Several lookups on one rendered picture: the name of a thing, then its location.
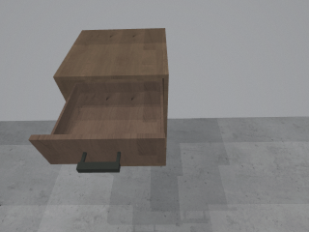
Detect drawer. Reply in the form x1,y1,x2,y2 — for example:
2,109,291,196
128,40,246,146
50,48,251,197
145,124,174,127
28,81,165,164

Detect cabinet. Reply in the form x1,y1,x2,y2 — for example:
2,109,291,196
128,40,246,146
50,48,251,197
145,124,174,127
53,28,169,166

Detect handle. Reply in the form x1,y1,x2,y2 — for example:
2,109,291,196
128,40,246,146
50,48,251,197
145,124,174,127
76,152,121,173

